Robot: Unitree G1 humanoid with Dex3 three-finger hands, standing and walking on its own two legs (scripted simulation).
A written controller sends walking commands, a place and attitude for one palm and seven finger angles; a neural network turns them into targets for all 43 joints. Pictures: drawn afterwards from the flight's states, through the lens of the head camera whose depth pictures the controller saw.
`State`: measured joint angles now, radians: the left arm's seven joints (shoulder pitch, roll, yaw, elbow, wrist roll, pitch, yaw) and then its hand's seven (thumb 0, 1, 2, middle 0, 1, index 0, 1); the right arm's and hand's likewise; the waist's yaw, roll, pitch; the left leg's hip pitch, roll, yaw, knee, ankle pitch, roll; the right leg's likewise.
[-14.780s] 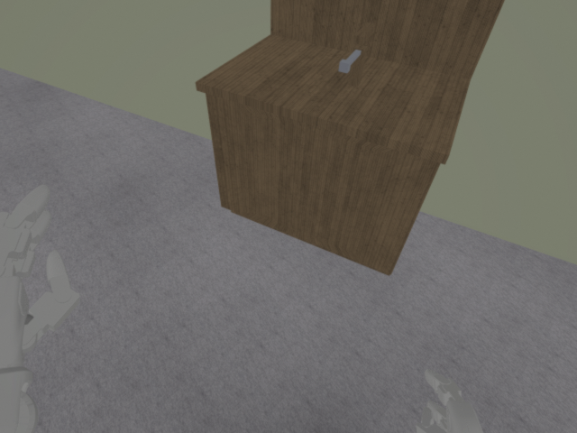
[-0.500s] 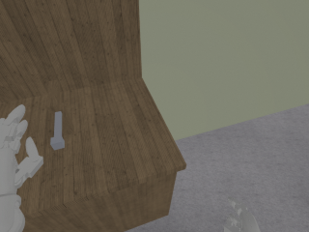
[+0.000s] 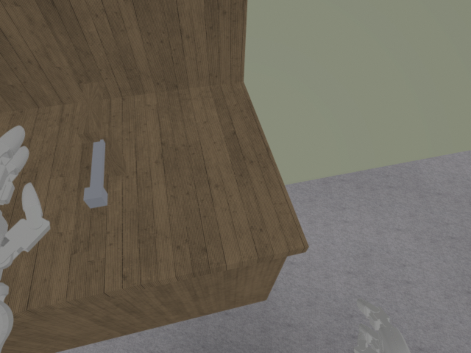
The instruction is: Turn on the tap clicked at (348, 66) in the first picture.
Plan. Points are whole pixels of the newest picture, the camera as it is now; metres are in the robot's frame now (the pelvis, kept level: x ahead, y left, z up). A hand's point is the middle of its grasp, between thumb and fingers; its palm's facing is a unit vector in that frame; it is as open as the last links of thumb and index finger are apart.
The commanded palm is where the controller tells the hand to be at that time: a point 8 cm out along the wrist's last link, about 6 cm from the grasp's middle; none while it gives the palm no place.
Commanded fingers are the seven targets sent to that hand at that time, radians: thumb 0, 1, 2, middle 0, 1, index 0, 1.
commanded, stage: come to a stop and stand still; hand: left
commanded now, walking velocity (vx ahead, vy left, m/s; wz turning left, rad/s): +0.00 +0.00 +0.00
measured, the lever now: (96, 196) +0.32 +0.28 +0.05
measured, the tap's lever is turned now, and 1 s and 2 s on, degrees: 0 0 0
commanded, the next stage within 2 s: look again from close up in 0.82 s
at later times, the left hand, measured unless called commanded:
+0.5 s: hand (4, 244) +0.19 +0.29 +0.16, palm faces +0.36 -0.85 -0.38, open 7.4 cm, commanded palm +0.13 +0.32 +0.18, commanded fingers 0.00 0.90 0.90 -0.20 -0.30 -0.20 -0.30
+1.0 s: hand out of the picture +0.16 +0.30 +0.16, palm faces +0.35 -0.86 -0.37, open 7.4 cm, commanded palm +0.11 +0.33 +0.18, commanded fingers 0.00 0.90 0.90 -0.20 -0.30 -0.20 -0.30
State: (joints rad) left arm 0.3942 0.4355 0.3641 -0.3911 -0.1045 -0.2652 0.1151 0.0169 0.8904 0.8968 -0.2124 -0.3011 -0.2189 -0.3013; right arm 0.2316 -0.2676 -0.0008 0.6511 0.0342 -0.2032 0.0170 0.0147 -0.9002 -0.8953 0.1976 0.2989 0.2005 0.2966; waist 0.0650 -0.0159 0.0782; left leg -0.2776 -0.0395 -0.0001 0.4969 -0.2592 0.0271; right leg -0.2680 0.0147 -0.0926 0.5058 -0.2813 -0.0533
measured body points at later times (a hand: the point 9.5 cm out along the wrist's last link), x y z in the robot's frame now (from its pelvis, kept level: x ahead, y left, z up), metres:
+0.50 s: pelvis -0.02 +0.03 +0.00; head +0.02 +0.05 +0.45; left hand +0.17 +0.33 +0.18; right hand +0.17 -0.19 -0.08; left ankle +0.00 +0.10 -0.74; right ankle -0.01 -0.08 -0.74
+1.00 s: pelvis -0.04 +0.04 +0.00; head -0.01 +0.06 +0.45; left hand +0.14 +0.34 +0.18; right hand +0.15 -0.18 -0.07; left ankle +0.00 +0.10 -0.74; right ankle -0.01 -0.08 -0.74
